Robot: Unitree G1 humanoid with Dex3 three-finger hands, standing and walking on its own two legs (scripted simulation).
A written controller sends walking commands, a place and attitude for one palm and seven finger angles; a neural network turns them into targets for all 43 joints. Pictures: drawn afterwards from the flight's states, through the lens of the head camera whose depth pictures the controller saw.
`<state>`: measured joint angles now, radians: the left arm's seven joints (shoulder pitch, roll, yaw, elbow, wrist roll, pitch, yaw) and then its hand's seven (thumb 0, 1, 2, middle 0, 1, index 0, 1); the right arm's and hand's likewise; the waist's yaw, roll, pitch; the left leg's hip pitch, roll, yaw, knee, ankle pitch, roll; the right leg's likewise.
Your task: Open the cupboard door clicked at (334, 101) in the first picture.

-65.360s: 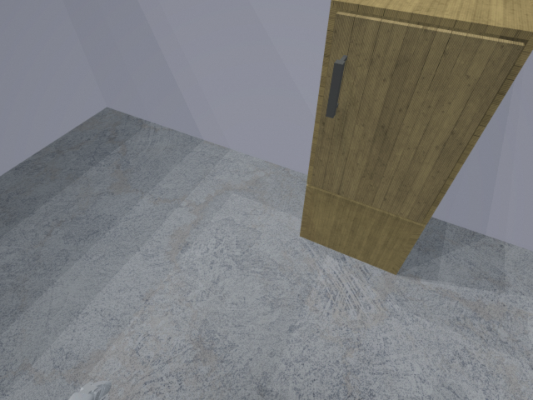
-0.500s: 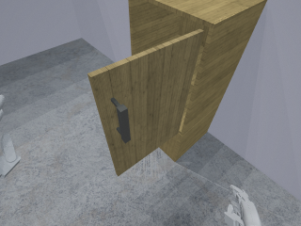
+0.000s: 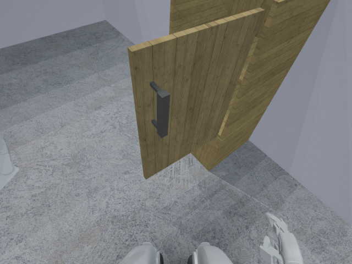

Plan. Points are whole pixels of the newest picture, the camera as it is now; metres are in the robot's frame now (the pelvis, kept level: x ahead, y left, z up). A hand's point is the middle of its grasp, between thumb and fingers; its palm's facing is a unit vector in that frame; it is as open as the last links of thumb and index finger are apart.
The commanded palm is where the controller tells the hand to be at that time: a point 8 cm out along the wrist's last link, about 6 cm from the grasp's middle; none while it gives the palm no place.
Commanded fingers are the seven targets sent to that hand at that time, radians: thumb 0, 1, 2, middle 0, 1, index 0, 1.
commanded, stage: step back with the hand held close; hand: left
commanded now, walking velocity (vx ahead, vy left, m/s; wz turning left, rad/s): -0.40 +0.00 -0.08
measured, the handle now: (158, 110) +0.46 +0.07 +0.06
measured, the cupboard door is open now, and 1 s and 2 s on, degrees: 86 86 86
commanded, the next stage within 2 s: stop stepping back and stand still in 0.26 s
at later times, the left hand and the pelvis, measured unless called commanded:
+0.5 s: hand (32, 230) +0.14 +0.19 +0.20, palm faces +0.19 -0.82 -0.54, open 7.4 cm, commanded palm +0.10 +0.24 +0.21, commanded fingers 0.00 0.90 0.90 -0.20 -0.30 -0.20 -0.30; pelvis -0.09 -0.04 +0.01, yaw -9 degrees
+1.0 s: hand out of the picture +0.10 +0.20 +0.21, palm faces +0.26 -0.81 -0.52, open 7.4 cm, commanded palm +0.04 +0.25 +0.21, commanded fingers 0.00 0.90 0.90 -0.20 -0.30 -0.20 -0.30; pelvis -0.14 -0.02 +0.02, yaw -9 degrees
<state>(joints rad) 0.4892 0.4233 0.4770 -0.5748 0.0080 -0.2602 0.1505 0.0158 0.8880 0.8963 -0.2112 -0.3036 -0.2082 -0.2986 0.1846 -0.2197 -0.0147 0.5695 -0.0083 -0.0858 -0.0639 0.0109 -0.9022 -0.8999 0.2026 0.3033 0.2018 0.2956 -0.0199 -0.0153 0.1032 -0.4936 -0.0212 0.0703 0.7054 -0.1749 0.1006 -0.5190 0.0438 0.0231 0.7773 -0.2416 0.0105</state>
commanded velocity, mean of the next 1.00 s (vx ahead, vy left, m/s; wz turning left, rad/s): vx -0.08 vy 0.02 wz -0.01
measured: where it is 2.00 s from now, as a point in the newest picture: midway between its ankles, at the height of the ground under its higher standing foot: outside the picture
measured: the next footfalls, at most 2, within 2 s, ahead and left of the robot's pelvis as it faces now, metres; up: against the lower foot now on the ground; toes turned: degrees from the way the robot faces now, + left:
right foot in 0.30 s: -0.13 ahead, -0.12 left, +0.00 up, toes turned -11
left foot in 0.74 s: +0.03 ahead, +0.05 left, +0.00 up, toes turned -7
